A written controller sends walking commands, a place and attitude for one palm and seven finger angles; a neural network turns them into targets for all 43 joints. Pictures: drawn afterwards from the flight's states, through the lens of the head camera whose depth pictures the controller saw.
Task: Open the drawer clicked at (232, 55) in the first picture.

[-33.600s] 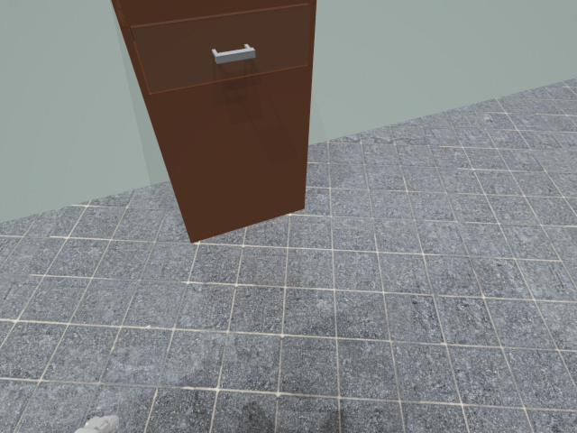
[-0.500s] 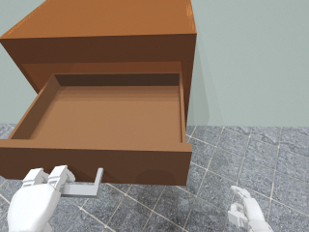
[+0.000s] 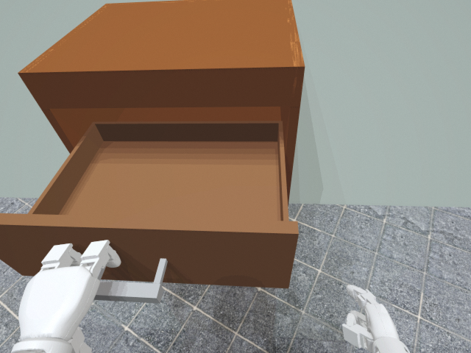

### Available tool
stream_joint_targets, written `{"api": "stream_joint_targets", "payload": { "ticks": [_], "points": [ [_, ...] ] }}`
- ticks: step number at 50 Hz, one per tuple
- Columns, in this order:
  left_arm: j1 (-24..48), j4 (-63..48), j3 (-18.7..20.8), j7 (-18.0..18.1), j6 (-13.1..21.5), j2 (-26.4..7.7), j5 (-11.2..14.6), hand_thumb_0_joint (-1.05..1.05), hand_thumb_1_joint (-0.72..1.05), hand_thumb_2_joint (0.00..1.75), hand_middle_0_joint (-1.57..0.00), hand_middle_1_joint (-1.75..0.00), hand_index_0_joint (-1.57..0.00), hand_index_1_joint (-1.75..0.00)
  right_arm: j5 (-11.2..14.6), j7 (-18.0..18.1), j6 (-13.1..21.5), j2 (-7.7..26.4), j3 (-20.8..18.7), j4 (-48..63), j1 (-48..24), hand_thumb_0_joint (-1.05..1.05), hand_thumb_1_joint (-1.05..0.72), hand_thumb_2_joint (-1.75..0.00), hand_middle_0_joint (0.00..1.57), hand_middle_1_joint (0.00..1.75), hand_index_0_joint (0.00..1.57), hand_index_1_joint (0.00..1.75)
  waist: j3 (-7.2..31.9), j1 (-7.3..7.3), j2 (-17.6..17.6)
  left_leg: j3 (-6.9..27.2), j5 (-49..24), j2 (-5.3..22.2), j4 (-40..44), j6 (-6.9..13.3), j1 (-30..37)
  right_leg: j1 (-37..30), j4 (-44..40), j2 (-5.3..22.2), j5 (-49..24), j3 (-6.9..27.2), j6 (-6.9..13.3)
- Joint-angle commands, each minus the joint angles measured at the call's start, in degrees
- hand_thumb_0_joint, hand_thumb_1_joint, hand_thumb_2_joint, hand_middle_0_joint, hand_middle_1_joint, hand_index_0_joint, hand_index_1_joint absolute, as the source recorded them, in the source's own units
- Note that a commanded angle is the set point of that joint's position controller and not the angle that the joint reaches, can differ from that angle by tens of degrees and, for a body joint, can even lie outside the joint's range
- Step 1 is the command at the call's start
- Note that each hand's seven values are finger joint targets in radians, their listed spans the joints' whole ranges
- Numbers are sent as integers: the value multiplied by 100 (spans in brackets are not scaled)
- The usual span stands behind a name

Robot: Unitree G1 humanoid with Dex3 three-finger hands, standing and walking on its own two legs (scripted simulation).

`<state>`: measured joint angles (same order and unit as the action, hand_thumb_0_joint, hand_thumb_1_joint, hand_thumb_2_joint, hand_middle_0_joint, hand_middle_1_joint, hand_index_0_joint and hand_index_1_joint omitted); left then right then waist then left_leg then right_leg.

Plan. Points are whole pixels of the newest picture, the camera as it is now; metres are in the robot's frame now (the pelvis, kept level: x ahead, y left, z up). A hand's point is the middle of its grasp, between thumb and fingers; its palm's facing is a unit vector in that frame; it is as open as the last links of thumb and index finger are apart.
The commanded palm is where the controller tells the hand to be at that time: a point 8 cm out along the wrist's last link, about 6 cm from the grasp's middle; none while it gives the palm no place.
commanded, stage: lift the hand off the handle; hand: left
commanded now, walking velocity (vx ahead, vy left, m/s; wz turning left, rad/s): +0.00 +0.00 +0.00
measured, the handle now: (127, 277) +0.21 +0.21 +0.06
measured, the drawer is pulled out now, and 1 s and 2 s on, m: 0.30 0.29 0.29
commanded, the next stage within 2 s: draw the hand back to the body in 1.04 s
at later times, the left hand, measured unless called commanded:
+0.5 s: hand (66, 283) +0.16 +0.25 +0.13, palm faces +0.10 -0.11 -0.99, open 13.3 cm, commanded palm +0.13 +0.24 +0.20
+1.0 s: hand (47, 244) +0.18 +0.24 +0.20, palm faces +0.16 -0.05 -0.99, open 13.8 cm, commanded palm +0.13 +0.24 +0.26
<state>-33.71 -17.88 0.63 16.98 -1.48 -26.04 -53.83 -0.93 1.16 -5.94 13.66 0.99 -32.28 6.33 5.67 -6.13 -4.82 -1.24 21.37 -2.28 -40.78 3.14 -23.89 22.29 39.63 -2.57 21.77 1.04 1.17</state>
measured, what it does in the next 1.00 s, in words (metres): stands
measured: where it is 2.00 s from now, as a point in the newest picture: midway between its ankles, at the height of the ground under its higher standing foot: outside the picture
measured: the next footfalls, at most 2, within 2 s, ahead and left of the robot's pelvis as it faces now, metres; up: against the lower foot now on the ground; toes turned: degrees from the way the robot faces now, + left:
none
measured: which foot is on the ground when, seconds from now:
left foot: down 0.00-1.00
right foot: down 0.00-1.00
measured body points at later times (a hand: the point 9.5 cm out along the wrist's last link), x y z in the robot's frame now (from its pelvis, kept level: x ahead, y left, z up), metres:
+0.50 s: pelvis +0.00 +0.01 +0.02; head +0.00 -0.03 +0.46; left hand +0.15 +0.25 +0.18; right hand +0.24 -0.18 -0.07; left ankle -0.01 +0.08 -0.72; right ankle -0.02 -0.11 -0.72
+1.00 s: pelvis +0.00 +0.00 +0.02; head -0.01 -0.05 +0.47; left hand +0.16 +0.24 +0.26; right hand +0.25 -0.19 -0.05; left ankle +0.00 +0.08 -0.72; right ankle -0.02 -0.11 -0.72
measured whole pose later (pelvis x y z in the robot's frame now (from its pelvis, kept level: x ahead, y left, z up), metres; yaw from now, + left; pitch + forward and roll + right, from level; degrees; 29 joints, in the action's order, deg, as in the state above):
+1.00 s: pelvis +0.00 +0.00 +0.02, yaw +1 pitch -1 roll -1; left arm -28.4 -40.7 8.9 -2.9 -12.3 -36.6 -41.5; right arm 2.8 -1.0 -8.1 16.2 3.9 -29.9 3.7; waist 2.7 -6.2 -7.8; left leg 0.3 14.8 -2.9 -27.1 3.0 -11.1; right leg 8.8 25.2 -1.9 15.3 0.1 0.9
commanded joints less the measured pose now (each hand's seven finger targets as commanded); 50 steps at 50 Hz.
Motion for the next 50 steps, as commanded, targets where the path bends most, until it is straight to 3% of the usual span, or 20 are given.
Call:
{"api": "stream_joint_targets", "payload": {
  "ticks": [1, 10, 13, 17, 20, 21, 24, 25, 29, 30, 33, 35, 36, 39, 40, 44, 45, 46, 49, 50],
  "points": [
    [382, -1646, 903, 153, -61, -967, 166, 0, -50, 30, -30, -120, -30, -120, 72, 41, 303, 600, -193, 1052, -961, 0, -90, -90, 20, 30, 20, 30, 493, 9, 93, 375, -1517, 259, 691, -183, 884, -41, -822, 159, -1236, 149, 124],
    [252, -2206, 923, -174, -236, -1049, 298, 0, -50, 30, -30, -120, -30, -120, 145, 30, 302, 657, -163, 1184, -1049, 0, -90, -90, 20, 30, 20, 30, 453, -54, 33, 412, -1862, 343, 977, -222, 1226, -407, -1143, 160, -1333, 138, 103],
    [318, -2316, 916, -277, -280, -1106, 308, 0, -50, 30, -30, -120, -30, -120, 132, 28, 246, 661, -152, 1138, -941, 0, -90, -90, 20, 30, 20, 30, 349, -31, 219, 381, -2012, 342, 1034, -214, 1293, -488, -1231, 188, -1486, 57, 53],
    [504, -2454, 850, -454, -382, -1079, 356, 0, -50, 30, -30, -120, -30, -120, 183, 2, 238, 638, -108, 1132, -969, 0, -90, -90, 20, 30, 20, 30, 177, -1, 37, 443, -1971, 405, 1213, -248, 1402, -517, -1349, 194, -1205, -23, 57],
    [611, -2920, 884, -542, -425, -1170, 480, 0, -50, 30, -30, -120, -30, -120, 236, 4, 285, 686, -95, 1268, -1112, 0, -90, -90, 20, 30, 20, 30, 364, -30, -214, 514, -2148, 465, 1274, -283, 1554, -708, -1383, 176, -1300, 6, 67],
    [561, -2974, 879, -573, -441, -1203, 416, 0, -50, 30, -30, -120, -30, -120, 197, -4, 276, 658, -75, 1243, -940, 0, -90, -90, 20, 30, 20, 30, 546, -81, -149, 487, -2256, 449, 1270, -268, 1571, -802, -1380, 208, -1333, -95, 54],
    [844, -3011, 843, -681, -448, -1231, 389, 0, -50, 30, -30, -120, -30, -120, 184, -4, 246, 672, -70, 1207, -984, 0, -90, -90, 20, 30, 20, 30, 322, -19, 201, 516, -2229, 465, 1367, -271, 1629, -733, -1492, 205, -1303, -90, 25],
    [683, -3014, 1044, -685, -502, -1352, 466, 0, -50, 30, -30, -120, -30, -120, 254, 4, 279, 678, -40, 1266, -1156, 0, -90, -90, 20, 30, 20, 30, 294, -58, 41, 560, -2172, 494, 1386, -278, 1596, -844, -1505, 170, -1328, 19, 72],
    [1038, -3078, 961, -852, -543, -1389, 449, 0, -50, 30, -30, -120, -30, -120, 231, -10, 212, 665, -32, 1196, -1092, 0, -90, -90, 20, 30, 20, 30, 206, -30, 14, 520, -2184, 464, 1515, -275, 1694, -908, -1609, 229, -1292, -95, 40],
    [1048, -3222, 1045, -882, -589, -1403, 569, 0, -50, 30, -30, -120, -30, -120, 303, -10, 267, 657, -3, 1281, -1274, 0, -90, -90, 20, 30, 20, 30, 267, -42, -221, 576, -2137, 491, 1541, -286, 1689, -1035, -1579, 193, -1326, -38, 71],
    [1235, -3064, 1170, -1015, -601, -1617, 601, 0, -50, 30, -30, -120, -30, -120, 260, 6, 219, 657, -10, 1145, -1150, 0, -90, -90, 20, 30, 20, 30, 181, -39, 22, 546, -2100, 438, 1633, -261, 1721, -1089, -1714, 216, -1275, -110, 50],
    [1199, -3141, 1280, -1084, -713, -1657, 696, 0, -50, 30, -30, -120, -30, -120, 353, -22, 266, 648, 26, 1249, -1383, 0, -90, -90, 20, 30, 20, 30, 192, -68, -189, 584, -2041, 461, 1670, -277, 1686, -1196, -1700, 200, -1298, -12, 78],
    [1187, -3024, 1052, -1177, -765, -1459, 669, 0, -50, 30, -30, -120, -30, -120, 303, -55, 236, 601, 41, 1164, -1240, 0, -90, -90, 20, 30, 20, 30, 172, -68, -101, 543, -2100, 432, 1695, -274, 1679, -1183, -1686, 235, -1268, -158, 57],
    [1223, -2787, 1144, -1430, -956, -1578, 806, 0, -50, 30, -30, -120, -30, -120, 346, -114, 160, 652, 7, 1119, -1328, 0, -90, -90, 20, 30, 20, 30, -1, -49, 202, 505, -2167, 396, 1806, -275, 1587, -1299, -1750, 237, -1484, -131, 26],
    [1163, -2915, 1314, -1505, -1055, -1672, 981, 0, -50, 30, -30, -120, -30, -120, 437, -128, 189, 670, 33, 1228, -1552, 0, -90, -90, 20, 30, 20, 30, 47, -66, 28, 523, -2064, 422, 1815, -272, 1472, -1473, -1687, 204, -1589, -61, 44],
    [1082, -3114, 1577, -1738, -1152, -1988, 1024, 0, -50, 30, -30, -120, -30, -120, 400, -173, 67, 709, 66, 1268, -1469, 0, -90, -90, 20, 30, 20, 30, 234, -124, 366, 425, -2246, 346, 1740, -223, 1448, -1582, -1715, 297, -1933, -51, -27],
    [1066, -3329, 1852, -1728, -1154, -2216, 1175, 0, -50, 30, -30, -120, -30, -120, 474, -165, 108, 751, 75, 1334, -1630, 0, -90, -90, 20, 30, 20, 30, 313, -99, 208, 437, -2158, 395, 1699, -239, 1392, -1685, -1656, 255, -2018, 40, -2],
    [1039, -3419, 1656, -1790, -1139, -2036, 1147, 0, -50, 30, -30, -120, -30, -120, 408, -175, 101, 695, 120, 1361, -1536, 0, -90, -90, 20, 30, 20, 30, 386, -166, 108, 413, -2187, 319, 1643, -206, 1408, -1618, -1682, 298, -2003, -61, -23],
    [745, -3221, 1792, -1854, -1007, -2047, 1288, 0, -50, 30, -30, -120, -30, -120, 407, -166, 111, 730, 76, 1309, -1359, 0, -90, -90, 20, 30, 20, 30, 171, -70, 357, 398, -2167, 320, 1582, -194, 1494, -1356, -1783, 317, -1957, -100, -67],
    [704, -3226, 1938, -1851, -977, -2109, 1446, 0, -50, 30, -30, -120, -30, -120, 493, -160, 182, 735, 68, 1320, -1518, 0, -90, -90, 20, 30, 20, 30, 60, -24, 197, 400, -1996, 337, 1549, -210, 1437, -1309, -1788, 258, -1900, 5, -35]
  ]
}}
